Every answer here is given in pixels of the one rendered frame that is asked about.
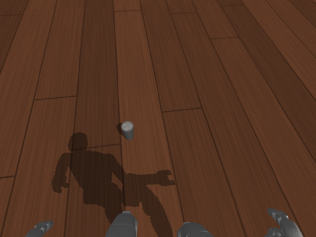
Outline cup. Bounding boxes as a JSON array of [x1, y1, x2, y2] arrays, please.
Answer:
[[121, 121, 134, 140]]

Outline left robot hand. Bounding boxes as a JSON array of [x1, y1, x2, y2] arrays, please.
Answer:
[[25, 220, 54, 237]]

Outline right robot hand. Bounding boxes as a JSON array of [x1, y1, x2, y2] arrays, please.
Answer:
[[264, 208, 303, 237]]

